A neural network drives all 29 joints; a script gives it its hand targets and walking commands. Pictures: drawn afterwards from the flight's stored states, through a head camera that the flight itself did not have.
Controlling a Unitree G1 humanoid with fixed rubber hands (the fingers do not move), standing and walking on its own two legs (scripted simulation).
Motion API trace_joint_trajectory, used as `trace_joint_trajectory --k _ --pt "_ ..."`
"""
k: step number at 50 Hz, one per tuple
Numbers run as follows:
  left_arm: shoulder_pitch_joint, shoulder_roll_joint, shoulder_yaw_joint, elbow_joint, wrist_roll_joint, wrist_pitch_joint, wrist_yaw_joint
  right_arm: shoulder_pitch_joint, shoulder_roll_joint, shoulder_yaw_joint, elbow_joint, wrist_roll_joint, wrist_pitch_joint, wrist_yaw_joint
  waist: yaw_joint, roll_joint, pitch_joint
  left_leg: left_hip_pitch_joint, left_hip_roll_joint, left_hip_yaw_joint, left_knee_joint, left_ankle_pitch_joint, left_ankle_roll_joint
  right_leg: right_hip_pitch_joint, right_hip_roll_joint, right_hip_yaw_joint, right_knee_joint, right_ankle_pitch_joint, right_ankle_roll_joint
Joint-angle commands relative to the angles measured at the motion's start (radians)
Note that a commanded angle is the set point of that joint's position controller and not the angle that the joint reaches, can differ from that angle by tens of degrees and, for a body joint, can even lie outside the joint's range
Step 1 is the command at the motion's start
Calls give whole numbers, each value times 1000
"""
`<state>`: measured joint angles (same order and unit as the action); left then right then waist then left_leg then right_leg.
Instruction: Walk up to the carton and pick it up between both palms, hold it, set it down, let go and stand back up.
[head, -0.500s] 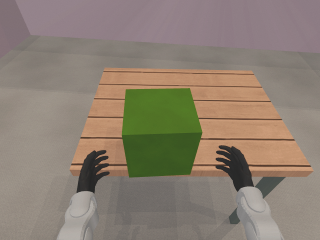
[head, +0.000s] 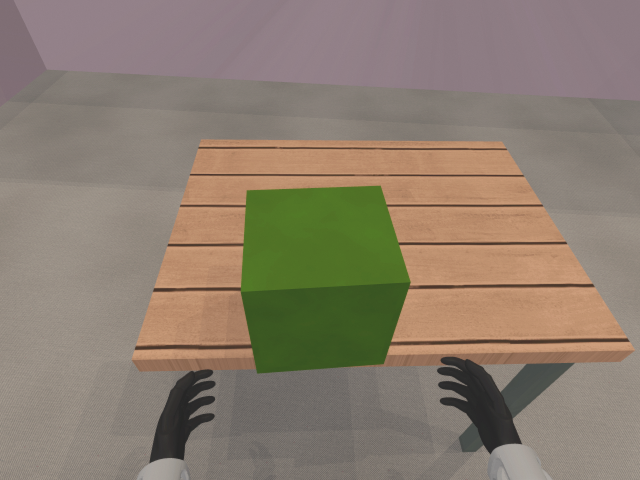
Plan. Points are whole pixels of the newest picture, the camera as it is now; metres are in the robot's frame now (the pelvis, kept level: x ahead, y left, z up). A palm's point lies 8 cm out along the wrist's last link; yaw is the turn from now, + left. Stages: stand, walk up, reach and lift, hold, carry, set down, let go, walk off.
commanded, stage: set down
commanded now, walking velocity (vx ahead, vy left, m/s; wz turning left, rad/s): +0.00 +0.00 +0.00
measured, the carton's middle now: (318, 280) +0.40 +0.02 +0.01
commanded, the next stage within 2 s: let go in 0.74 s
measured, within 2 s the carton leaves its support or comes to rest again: neither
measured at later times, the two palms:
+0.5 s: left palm out of the picture +0.16 +0.20 -0.07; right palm (504, 467) +0.18 -0.21 -0.06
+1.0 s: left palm out of the picture +0.14 +0.21 -0.09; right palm out of the picture +0.14 -0.23 -0.08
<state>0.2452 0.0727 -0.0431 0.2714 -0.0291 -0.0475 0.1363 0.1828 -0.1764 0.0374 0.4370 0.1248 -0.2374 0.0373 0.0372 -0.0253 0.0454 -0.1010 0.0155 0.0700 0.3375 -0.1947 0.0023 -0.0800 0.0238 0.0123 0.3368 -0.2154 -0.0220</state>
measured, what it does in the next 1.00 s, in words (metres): stands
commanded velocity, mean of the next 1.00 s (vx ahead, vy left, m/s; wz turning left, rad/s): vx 0.00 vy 0.00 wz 0.00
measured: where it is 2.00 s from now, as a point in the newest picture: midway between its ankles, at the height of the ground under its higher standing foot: outside the picture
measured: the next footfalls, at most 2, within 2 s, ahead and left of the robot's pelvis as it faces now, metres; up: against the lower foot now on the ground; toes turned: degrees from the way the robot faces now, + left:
none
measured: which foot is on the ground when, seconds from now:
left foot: down 0.00-1.00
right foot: down 0.00-1.00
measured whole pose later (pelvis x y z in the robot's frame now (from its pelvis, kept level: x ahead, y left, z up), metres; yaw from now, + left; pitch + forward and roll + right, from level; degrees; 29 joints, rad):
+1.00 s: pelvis -0.01 -0.01 +0.00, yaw +0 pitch -4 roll +0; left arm 0.19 0.19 0.01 0.56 0.00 0.09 0.02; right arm 0.21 -0.16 -0.02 0.70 0.01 -0.20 0.01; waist 0.02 -0.04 0.05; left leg -0.11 0.03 0.06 0.41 -0.22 -0.01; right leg -0.09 0.04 0.00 0.41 -0.24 -0.04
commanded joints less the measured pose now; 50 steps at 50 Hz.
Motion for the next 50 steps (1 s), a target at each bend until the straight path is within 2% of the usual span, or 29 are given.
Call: trace_joint_trajectory --k 1,5,6,7,10,12,13,14,15,16,17,19,20,21,22,23,24,26,30,33,35,36,37,38,44,45,46,49,50 --pt "-46 49 13 -80 44 -39 -17 -67 -100 -26 -69 -22 -52 -7 2 5 -141 157 -16 -37 12 392 -40 -55 -11 30 -68 319 -19" --pt "-74 102 56 -112 27 -39 -37 -70 -88 -35 -121 -18 -72 -18 8 4 -131 147 -23 -31 -4 312 -22 -40 -17 16 -77 283 -6" --pt "-72 90 41 -94 14 -52 -30 -38 -105 -45 -109 -36 -91 -16 -18 -3 -126 176 -23 -35 0 353 -34 -76 -5 16 -81 298 -4" --pt "-59 81 32 -55 18 -45 -41 -57 -93 -29 -52 -39 -76 -19 8 5 -105 149 -17 -34 2 330 -34 -55 -14 20 -81 268 -18" --pt "-79 107 28 -13 23 -24 -48 -78 -80 -43 -33 -48 -56 -27 -11 -9 -84 172 -15 -31 4 280 -29 -83 -17 16 -81 234 -15" --pt "-68 130 40 -64 -6 -34 -49 -4 -96 -54 -62 -49 -76 -29 -17 -13 -141 164 -21 -17 8 332 -29 -92 -6 4 -61 324 2" --pt "-72 142 49 -75 7 -49 -54 -38 -74 -48 -73 -39 -89 -27 0 36 -134 166 -26 -17 28 374 -32 -97 -16 8 -50 350 -2" --pt "-58 128 56 26 19 -36 -64 -18 -76 -46 29 -63 -77 -29 -13 5 -106 159 -18 -28 26 361 -29 -104 -19 8 -60 328 -10" --pt "-46 126 42 11 24 -16 -73 -20 -76 -29 41 -57 -64 -29 -19 40 -103 192 -11 -39 28 372 -39 -86 -9 -5 -66 295 -13" --pt "-72 127 48 -33 10 -23 -69 -58 -79 -38 -39 -39 -76 -20 -3 60 -119 192 -13 -24 21 347 -36 -76 -6 2 -76 241 -10" --pt "-49 90 34 52 28 3 -74 -12 -85 -39 108 -60 -48 -17 -20 58 -27 158 -5 -31 -2 322 -50 -100 0 -7 -101 178 -23" --pt "-83 137 57 4 4 4 -69 -68 -80 -51 1 -60 -60 -22 -21 18 -78 165 -14 -21 10 292 -31 -104 1 -15 -81 184 -10" --pt "-88 126 38 106 38 37 -82 -54 -101 -49 99 -79 -29 -19 -13 2 -14 141 -15 -17 -1 260 -24 -123 -2 -6 -87 169 -17" --pt "-87 155 65 -30 -3 21 -73 -78 -105 -64 -57 -68 -46 -26 -3 -15 -112 171 -16 -20 13 290 -20 -92 -3 -13 -66 214 1" --pt "-99 152 54 116 45 42 -76 -48 -94 -61 81 -88 -23 -27 -34 20 -38 139 -19 -14 2 260 -29 -128 -10 0 -86 206 -7" --pt "-106 160 66 49 24 39 -86 -88 -74 -68 19 -83 -29 -27 -3 10 -73 152 -18 -11 16 249 -22 -117 -14 -3 -65 189 -1" --pt "-114 176 75 101 53 50 -87 -25 -82 -69 124 -99 -13 -29 -15 42 -50 143 -13 -2 10 227 -20 -112 -13 7 -71 203 -1" --pt "-102 182 84 44 29 51 -95 -58 -85 -57 41 -82 -18 -29 -20 14 -88 144 -15 -16 17 297 -21 -94 -5 -9 -60 250 11" --pt "-72 166 91 116 42 45 -110 -30 -78 -80 106 -94 -32 -34 -16 23 -74 165 -17 -11 38 330 -35 -89 -7 -7 -67 275 9" --pt "-108 205 84 114 33 55 -114 -38 -84 -75 86 -94 -25 -31 -26 11 -55 154 -7 -9 20 253 -21 -125 -16 -2 -76 218 14" --pt "-136 213 87 75 26 73 -104 -61 -102 -76 79 -95 -19 -23 3 19 -71 145 -8 -5 20 205 -20 -94 -5 -2 -67 161 2" --pt "-150 190 61 178 41 102 -112 -62 -83 -64 127 -95 1 -19 -37 14 11 116 -3 -7 5 173 -16 -151 -19 -5 -91 120 -2" --pt "-171 186 52 145 24 108 -114 -77 -79 -57 101 -99 12 -25 -1 4 3 115 -5 0 -2 124 -6 -149 -25 -9 -91 81 -1" --pt "-140 206 72 173 16 110 -114 -41 -73 -78 117 -113 23 -28 -21 -10 4 111 -13 18 2 119 -9 -146 -16 -4 -89 72 9" --pt "-138 219 77 125 33 101 -107 -48 -115 -97 132 -115 11 -32 -13 54 -107 130 6 7 34 268 -27 -89 -6 -10 -46 217 -3" --pt "-133 222 82 181 41 106 -110 -30 -117 -116 163 -114 7 -30 -43 39 -86 124 -12 16 39 238 -31 -124 -12 1 -42 234 5" --pt "-161 231 97 142 31 105 -115 -48 -90 -86 140 -105 3 -30 -13 8 -86 114 -18 1 45 186 -15 -127 -36 -1 -46 219 20" --pt "-205 227 91 125 37 101 -103 -74 -60 -62 139 -125 3 -20 -27 61 -63 79 -4 3 34 120 -16 -119 -17 -5 -42 103 16" --pt "-164 234 80 174 17 114 -111 -73 -83 -87 122 -120 7 -24 -16 11 -17 52 -11 13 11 82 -12 -137 -22 -7 -51 66 22"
